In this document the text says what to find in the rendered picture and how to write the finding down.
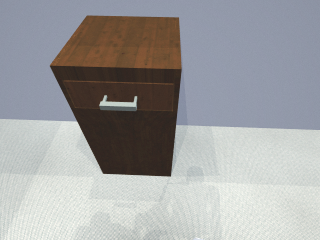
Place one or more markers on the cabinet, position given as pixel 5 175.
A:
pixel 137 49

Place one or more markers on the drawer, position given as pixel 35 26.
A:
pixel 150 96

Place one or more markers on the handle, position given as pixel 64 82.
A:
pixel 118 106

